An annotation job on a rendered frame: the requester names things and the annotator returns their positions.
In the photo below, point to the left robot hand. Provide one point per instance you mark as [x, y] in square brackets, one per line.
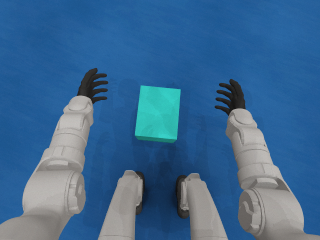
[87, 85]

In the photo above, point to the robot right foot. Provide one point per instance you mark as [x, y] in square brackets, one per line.
[182, 213]

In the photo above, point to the right robot upper arm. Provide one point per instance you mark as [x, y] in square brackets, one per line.
[271, 214]

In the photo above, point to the left robot forearm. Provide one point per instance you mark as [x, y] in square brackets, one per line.
[69, 140]

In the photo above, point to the left robot upper arm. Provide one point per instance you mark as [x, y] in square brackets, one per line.
[51, 198]

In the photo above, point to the right robot hand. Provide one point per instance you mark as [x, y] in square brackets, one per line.
[236, 97]

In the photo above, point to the right robot forearm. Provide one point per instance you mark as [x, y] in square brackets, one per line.
[255, 166]

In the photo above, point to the carton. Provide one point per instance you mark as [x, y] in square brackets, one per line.
[158, 114]

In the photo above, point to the robot right thigh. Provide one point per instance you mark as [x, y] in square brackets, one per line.
[205, 222]

